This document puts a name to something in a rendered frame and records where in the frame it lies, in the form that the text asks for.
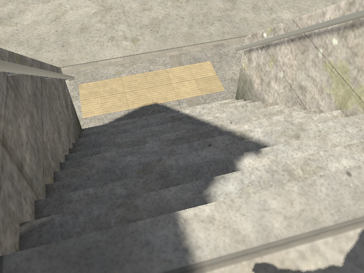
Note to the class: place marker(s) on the stairs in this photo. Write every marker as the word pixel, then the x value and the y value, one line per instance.
pixel 141 168

